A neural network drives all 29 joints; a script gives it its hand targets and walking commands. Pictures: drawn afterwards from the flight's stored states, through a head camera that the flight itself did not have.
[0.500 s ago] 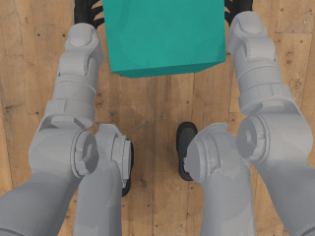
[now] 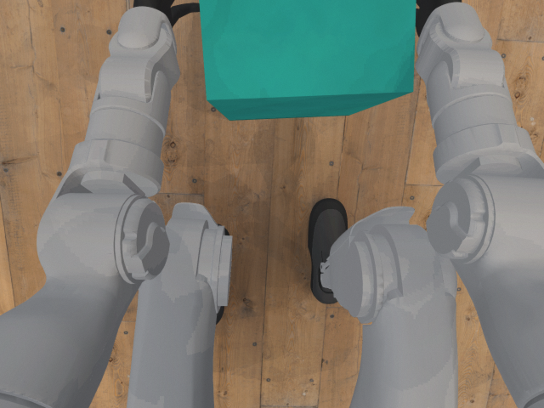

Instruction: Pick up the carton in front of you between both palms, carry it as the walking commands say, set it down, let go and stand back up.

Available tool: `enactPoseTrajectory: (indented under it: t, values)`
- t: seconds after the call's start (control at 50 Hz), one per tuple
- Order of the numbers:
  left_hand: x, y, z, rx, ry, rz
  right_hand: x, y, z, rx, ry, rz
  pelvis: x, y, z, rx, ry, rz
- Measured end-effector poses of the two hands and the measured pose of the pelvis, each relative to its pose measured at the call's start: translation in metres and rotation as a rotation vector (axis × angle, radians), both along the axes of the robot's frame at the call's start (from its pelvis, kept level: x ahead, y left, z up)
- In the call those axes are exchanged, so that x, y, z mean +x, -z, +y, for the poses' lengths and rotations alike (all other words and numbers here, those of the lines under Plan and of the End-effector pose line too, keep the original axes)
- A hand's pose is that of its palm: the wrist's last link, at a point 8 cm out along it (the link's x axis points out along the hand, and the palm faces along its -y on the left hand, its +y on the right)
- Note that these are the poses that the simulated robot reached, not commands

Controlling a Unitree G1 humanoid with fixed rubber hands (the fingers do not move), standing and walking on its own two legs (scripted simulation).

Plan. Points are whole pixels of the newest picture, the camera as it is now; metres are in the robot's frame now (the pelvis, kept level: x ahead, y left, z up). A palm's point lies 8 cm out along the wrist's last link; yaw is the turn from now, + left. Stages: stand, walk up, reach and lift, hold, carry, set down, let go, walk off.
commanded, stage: set down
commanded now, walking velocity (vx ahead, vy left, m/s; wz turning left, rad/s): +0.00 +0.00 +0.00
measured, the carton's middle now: (294, 32) +0.53 -0.05 -0.23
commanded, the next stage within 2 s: let go in 1.68 s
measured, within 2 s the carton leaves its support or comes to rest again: neither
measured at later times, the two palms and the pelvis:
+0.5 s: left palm (138, 29) +0.52 +0.14 -0.18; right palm (440, 32) +0.52 -0.21 -0.18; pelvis -0.01 +0.00 +0.00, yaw +0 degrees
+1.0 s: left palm out of the picture +0.54 +0.15 -0.05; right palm out of the picture +0.52 -0.23 -0.05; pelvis +0.01 +0.00 +0.07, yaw +0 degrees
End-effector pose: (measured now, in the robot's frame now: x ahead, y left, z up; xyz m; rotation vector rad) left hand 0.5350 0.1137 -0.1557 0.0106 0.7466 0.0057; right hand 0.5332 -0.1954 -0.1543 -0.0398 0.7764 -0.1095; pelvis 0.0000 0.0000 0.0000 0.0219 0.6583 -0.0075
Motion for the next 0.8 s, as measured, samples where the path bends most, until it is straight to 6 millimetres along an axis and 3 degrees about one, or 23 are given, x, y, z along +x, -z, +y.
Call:
enactPoseTrajectory:
  t: [0.4,0.56,0.68,0.8]
  values:
    - [-0.001,0.007,0.005,0.017,0.048,-0.017,-0.004,0.006,-0.002,0.014,-0.003,-0.016,-0.006,0.001,-0.001,-0.002,0.004,-0.053]
    - [-0.011,0.029,0.045,0.098,-0.035,0.013,-0.019,0.03,-0.029,-0.043,0.098,0.01,-0.003,-0.001,0.0,-0.006,0.001,-0.067]
    - [0.003,0.013,0.049,0.088,-0.034,-0.044,-0.01,0.019,-0.032,-0.031,0.104,-0.054,0.001,0.001,0.001,-0.008,-0.003,-0.05]
    - [0.012,-0.026,0.038,0.078,-0.034,-0.106,-0.004,-0.019,-0.029,-0.021,0.097,-0.128,0.004,-0.012,0.003,-0.009,0.001,-0.024]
